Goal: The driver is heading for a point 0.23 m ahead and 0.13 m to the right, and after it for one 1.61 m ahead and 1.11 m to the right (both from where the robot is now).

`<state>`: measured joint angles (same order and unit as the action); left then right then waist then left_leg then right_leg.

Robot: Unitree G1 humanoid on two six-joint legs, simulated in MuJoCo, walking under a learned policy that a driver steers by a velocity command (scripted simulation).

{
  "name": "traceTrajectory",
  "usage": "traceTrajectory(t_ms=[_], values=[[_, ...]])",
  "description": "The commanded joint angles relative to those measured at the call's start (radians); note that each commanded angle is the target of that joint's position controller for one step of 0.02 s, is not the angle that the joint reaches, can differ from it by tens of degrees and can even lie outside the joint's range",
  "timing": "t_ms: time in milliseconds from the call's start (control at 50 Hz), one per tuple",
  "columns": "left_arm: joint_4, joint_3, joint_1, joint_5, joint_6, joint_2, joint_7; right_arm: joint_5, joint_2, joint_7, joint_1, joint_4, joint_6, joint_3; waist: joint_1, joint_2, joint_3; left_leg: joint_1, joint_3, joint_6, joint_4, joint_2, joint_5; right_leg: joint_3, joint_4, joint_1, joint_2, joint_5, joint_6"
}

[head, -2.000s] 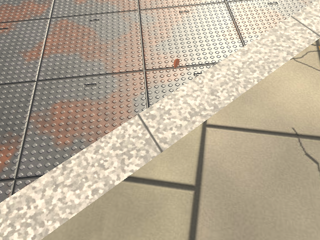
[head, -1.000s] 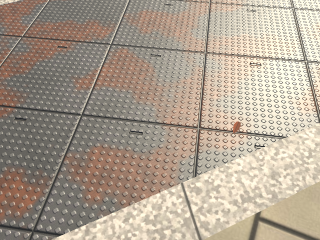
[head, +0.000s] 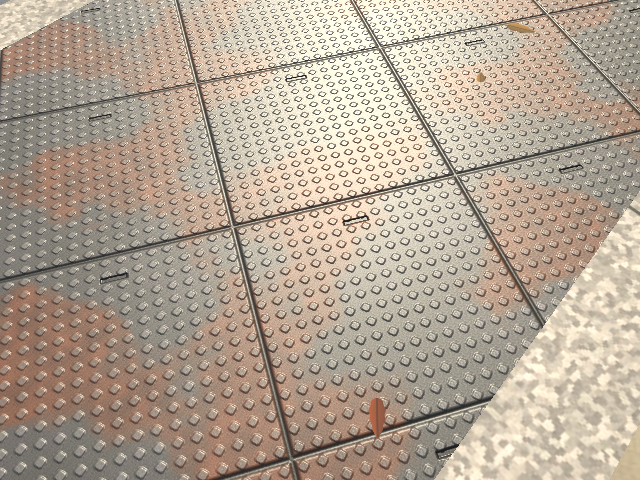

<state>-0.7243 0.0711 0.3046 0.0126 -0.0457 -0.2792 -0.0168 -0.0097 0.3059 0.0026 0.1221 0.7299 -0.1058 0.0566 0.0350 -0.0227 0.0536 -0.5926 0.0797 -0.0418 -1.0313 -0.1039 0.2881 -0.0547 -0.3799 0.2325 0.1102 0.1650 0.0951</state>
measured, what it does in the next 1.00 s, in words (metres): walks ahead, turning right: left foot, then right foot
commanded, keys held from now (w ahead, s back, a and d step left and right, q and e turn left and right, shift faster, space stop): w+e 1.00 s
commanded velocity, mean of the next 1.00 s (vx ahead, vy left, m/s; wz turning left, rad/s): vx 0.50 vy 0.00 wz -0.59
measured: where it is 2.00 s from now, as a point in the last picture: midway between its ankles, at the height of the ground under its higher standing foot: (556, 285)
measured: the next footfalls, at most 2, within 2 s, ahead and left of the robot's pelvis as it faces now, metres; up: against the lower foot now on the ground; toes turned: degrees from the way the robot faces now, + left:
left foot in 0.26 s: +0.33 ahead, +0.15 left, +0.00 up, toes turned -13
right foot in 0.78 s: +0.52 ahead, -0.19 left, +0.00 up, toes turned -30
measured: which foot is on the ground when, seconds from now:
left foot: up 0.00-0.24, down 0.26-0.78, up 0.80-1.00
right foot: down 0.00-0.26, up 0.28-0.76, down 0.78-1.00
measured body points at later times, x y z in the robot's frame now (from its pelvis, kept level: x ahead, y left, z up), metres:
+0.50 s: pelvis +0.28 +0.05 +0.00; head +0.30 +0.05 +0.45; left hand +0.50 +0.27 -0.10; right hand +0.26 -0.24 -0.11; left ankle +0.29 +0.16 -0.74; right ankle +0.28 -0.11 -0.66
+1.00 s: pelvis +0.51 -0.11 +0.00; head +0.53 -0.14 +0.45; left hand +0.74 +0.07 -0.10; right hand +0.50 -0.43 -0.10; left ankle +0.66 +0.01 -0.67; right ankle +0.48 -0.17 -0.74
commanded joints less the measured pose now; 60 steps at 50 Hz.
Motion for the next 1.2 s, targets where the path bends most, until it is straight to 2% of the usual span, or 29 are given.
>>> traceTrajectory(t_ms=[20, 80, 140, 200, 240, 260, 280, 300, 320, 340, 360, 400, 500, 580, 660, 720, 740, 760, 780, 800, 820, 840, 860, 880, 900, 980, 1080, 1140, 1200], values=[[0.077, 0.046, -0.031, 0.005, -0.017, -0.174, 0.024, -0.007, 0.054, 0.003, -0.019, -0.064, 0.005, 0.011, -0.024, 0.061, -0.063, 0.002, -0.033, -0.037, 0.189, 0.022, -0.163, -0.199, 0.152, 0.008, -0.217, -0.280, 0.176], [0.065, 0.047, 0.008, 0.010, -0.006, -0.179, 0.033, 0.004, 0.036, -0.008, -0.124, -0.089, -0.001, 0.000, 0.024, 0.101, -0.057, 0.086, -0.040, -0.040, 0.408, 0.076, -0.347, -0.187, 0.135, 0.040, -0.183, -0.150, 0.130], [0.045, 0.047, 0.051, 0.017, 0.001, -0.175, 0.035, 0.019, 0.069, -0.020, -0.170, -0.110, -0.012, 0.009, 0.038, 0.116, -0.053, 0.118, -0.008, -0.026, 0.501, 0.095, -0.361, -0.267, 0.086, -0.012, -0.217, -0.063, 0.113], [0.045, 0.049, 0.042, 0.013, 0.008, -0.170, 0.039, 0.021, 0.109, -0.026, -0.127, -0.106, -0.025, 0.028, 0.002, 0.149, -0.056, 0.170, 0.012, 0.016, 0.541, 0.094, -0.252, -0.357, -0.004, -0.081, -0.252, -0.048, 0.089], [0.056, 0.033, 0.024, 0.007, 0.010, -0.123, 0.036, 0.010, 0.143, -0.018, 0.030, -0.069, -0.035, 0.051, -0.082, 0.142, -0.130, 0.403, 0.003, 0.070, 0.590, 0.072, -0.228, -0.329, -0.169, -0.045, -0.187, -0.099, 0.042], [0.071, 0.009, 0.042, -0.009, 0.008, -0.059, 0.033, -0.006, 0.195, -0.010, 0.171, -0.058, -0.036, 0.064, -0.132, 0.023, -0.270, 0.650, 0.166, 0.129, 0.581, -0.095, -0.148, -0.242, -0.449, 0.066, -0.119, 0.042, 0.005], [0.105, -0.007, 0.183, 0.024, -0.003, -0.009, 0.032, -0.015, 0.275, -0.015, 0.245, -0.023, -0.022, 0.083, -0.063, -0.326, -0.368, 0.926, 0.654, 0.296, 0.694, -0.309, 0.093, -0.118, -0.768, 0.419, 0.008, 0.443, -0.057], [0.075, 0.010, 0.173, 0.035, -0.002, -0.120, 0.036, 0.009, 0.177, -0.021, 0.220, -0.036, -0.018, 0.064, -0.086, -0.224, -0.301, 0.889, 0.734, 0.288, 0.741, -0.318, 0.318, -0.142, -0.902, 0.544, -0.078, 0.406, -0.071], [0.084, 0.026, 0.062, 0.027, 0.003, -0.176, 0.036, 0.012, 0.114, -0.016, 0.178, -0.047, -0.012, 0.046, -0.114, -0.126, -0.181, 0.777, 0.560, 0.242, 0.750, -0.271, 0.280, -0.123, -0.931, 0.569, -0.112, 0.310, -0.076], [0.093, 0.027, 0.008, 0.015, 0.008, -0.170, 0.038, 0.003, 0.095, -0.015, 0.131, -0.051, -0.006, 0.037, -0.101, -0.061, -0.119, 0.664, 0.422, 0.217, 0.758, -0.227, 0.136, -0.094, -0.914, 0.536, -0.145, 0.239, -0.082], [0.105, 0.030, -0.027, 0.005, 0.009, -0.158, 0.034, -0.001, 0.073, -0.013, 0.104, -0.043, -0.001, 0.030, -0.087, -0.057, -0.068, 0.582, 0.324, 0.211, 0.776, -0.188, 0.019, -0.093, -0.868, 0.518, -0.171, 0.192, -0.085], [0.112, 0.028, -0.018, 0.017, 0.017, -0.120, 0.023, -0.004, 0.058, -0.008, 0.093, -0.029, -0.006, 0.025, -0.060, -0.101, -0.050, 0.501, 0.190, 0.199, 0.821, -0.145, -0.092, -0.073, -0.812, 0.451, -0.206, 0.149, -0.086], [0.150, 0.013, -0.088, 0.010, 0.029, -0.069, 0.014, 0.003, 0.111, -0.005, 0.114, 0.010, -0.012, 0.043, -0.062, -0.056, -0.030, 0.515, 0.025, 0.237, 0.878, -0.166, -0.276, -0.049, -0.652, 0.514, -0.228, 0.028, -0.110], [0.169, 0.002, -0.188, 0.010, 0.016, -0.051, -0.010, 0.008, 0.136, 0.001, 0.121, 0.031, 0.001, 0.047, -0.096, -0.041, -0.007, 0.537, -0.124, 0.205, 0.879, -0.135, -0.353, 0.010, -0.431, 0.466, -0.215, -0.163, -0.100], [0.210, -0.003, -0.293, 0.014, 0.013, -0.045, -0.034, 0.024, 0.169, 0.003, 0.177, 0.063, 0.021, 0.055, -0.125, -0.035, 0.029, 0.616, -0.192, 0.184, 0.858, -0.163, -0.404, 0.070, -0.294, 0.439, -0.194, -0.155, -0.068], [0.223, 0.017, -0.266, 0.007, 0.019, -0.086, -0.042, 0.041, 0.209, 0.008, 0.173, 0.068, 0.039, 0.068, -0.075, -0.069, -0.010, 0.683, -0.246, 0.156, 0.719, -0.176, -0.789, 0.135, -0.252, 0.328, -0.127, -0.016, -0.012], [0.210, 0.034, -0.194, 0.005, 0.024, -0.116, -0.040, 0.045, 0.224, 0.011, 0.169, 0.066, 0.046, 0.072, -0.027, -0.082, -0.059, 0.685, -0.265, 0.146, 0.599, -0.170, -0.945, 0.160, -0.244, 0.225, -0.087, 0.027, 0.014], [0.171, 0.061, -0.044, 0.007, 0.028, -0.158, -0.033, 0.050, 0.220, 0.015, 0.153, 0.061, 0.052, 0.070, 0.062, -0.064, -0.136, 0.621, -0.295, 0.121, 0.406, -0.143, -0.980, 0.172, -0.181, 0.016, -0.046, -0.025, 0.051], [0.124, 0.094, 0.135, 0.011, 0.039, -0.225, -0.014, 0.032, 0.184, 0.020, 0.163, 0.049, 0.049, 0.054, 0.141, 0.006, -0.225, 0.394, -0.295, 0.080, 0.122, -0.107, -0.743, 0.050, -0.163, -0.298, -0.093, -0.048, 0.099], [0.129, 0.106, 0.101, 0.022, 0.031, -0.348, -0.004, -0.018, 0.028, 0.003, 0.266, -0.014, 0.027, 0.002, 0.005, 0.301, -0.305, -0.075, -0.235, 0.018, -0.248, 0.085, 0.248, -0.509, -0.107, -0.637, -0.372, 0.070, 0.282], [0.162, 0.081, 0.138, 0.015, 0.013, -0.270, -0.009, 0.014, 0.098, -0.011, 0.176, -0.025, -0.011, 0.007, 0.082, 0.200, -0.458, -0.188, 0.003, 0.027, -0.374, 0.118, 0.314, -0.786, 0.059, -0.682, -0.449, 0.264, 0.339], [0.146, 0.062, 0.102, 0.005, -0.002, -0.213, -0.013, 0.053, 0.155, -0.019, 0.067, -0.057, -0.030, 0.023, 0.097, 0.140, -0.300, -0.264, 0.011, 0.046, -0.358, 0.070, 0.206, -0.642, 0.092, -0.578, -0.419, 0.205, 0.278], [0.144, 0.054, 0.046, 0.006, -0.010, -0.191, -0.013, 0.046, 0.140, -0.014, 0.050, -0.063, -0.040, 0.016, 0.052, 0.073, -0.205, -0.228, 0.006, 0.055, -0.267, 0.030, 0.115, -0.525, 0.095, -0.425, -0.377, 0.115, 0.243], [0.152, 0.043, -0.023, 0.004, -0.011, -0.162, -0.011, 0.019, 0.140, -0.008, 0.055, -0.050, -0.040, 0.018, 0.007, 0.037, -0.144, -0.161, 0.005, 0.045, -0.181, 0.001, 0.067, -0.430, 0.100, -0.286, -0.337, -0.001, 0.217], [0.166, 0.035, -0.065, -0.008, -0.012, -0.142, -0.006, 0.007, 0.148, -0.007, 0.077, -0.044, -0.030, 0.024, -0.030, 0.058, -0.122, -0.088, 0.013, 0.036, -0.134, -0.018, 0.032, -0.371, 0.119, -0.187, -0.308, -0.093, 0.210], [0.147, 0.038, -0.064, -0.005, -0.019, -0.162, 0.015, -0.009, 0.100, -0.005, 0.064, -0.049, 0.006, 0.015, -0.055, 0.055, -0.080, -0.021, -0.023, -0.024, 0.033, -0.003, -0.059, -0.259, 0.159, -0.014, -0.259, -0.249, 0.214], [0.102, 0.045, 0.011, 0.007, -0.006, -0.186, 0.034, 0.000, 0.051, -0.017, -0.131, -0.096, 0.002, -0.008, 0.021, 0.085, -0.040, 0.068, -0.033, -0.039, 0.399, 0.070, -0.367, -0.198, 0.137, 0.049, -0.188, -0.118, 0.138], [0.073, 0.046, 0.058, 0.015, -0.001, -0.184, 0.035, 0.015, 0.078, -0.028, -0.181, -0.117, -0.007, 0.001, 0.037, 0.099, -0.037, 0.101, -0.005, -0.022, 0.490, 0.090, -0.376, -0.270, 0.084, -0.003, -0.217, -0.050, 0.121], [0.064, 0.046, 0.059, 0.013, 0.008, -0.175, 0.039, 0.019, 0.112, -0.033, -0.149, -0.115, -0.017, 0.019, 0.010, 0.136, -0.046, 0.148, 0.010, 0.014, 0.533, 0.097, -0.252, -0.358, -0.009, -0.081, -0.247, -0.048, 0.100]])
